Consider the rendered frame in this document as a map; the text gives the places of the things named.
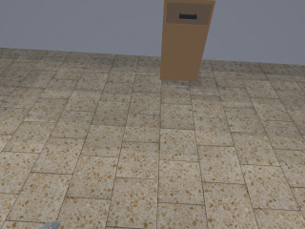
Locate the handle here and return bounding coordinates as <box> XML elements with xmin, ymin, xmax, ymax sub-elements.
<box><xmin>179</xmin><ymin>13</ymin><xmax>197</xmax><ymax>20</ymax></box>

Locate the cabinet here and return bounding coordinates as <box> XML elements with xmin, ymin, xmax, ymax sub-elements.
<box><xmin>159</xmin><ymin>0</ymin><xmax>215</xmax><ymax>82</ymax></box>

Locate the drawer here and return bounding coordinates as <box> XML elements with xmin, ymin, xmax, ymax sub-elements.
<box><xmin>166</xmin><ymin>2</ymin><xmax>212</xmax><ymax>26</ymax></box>

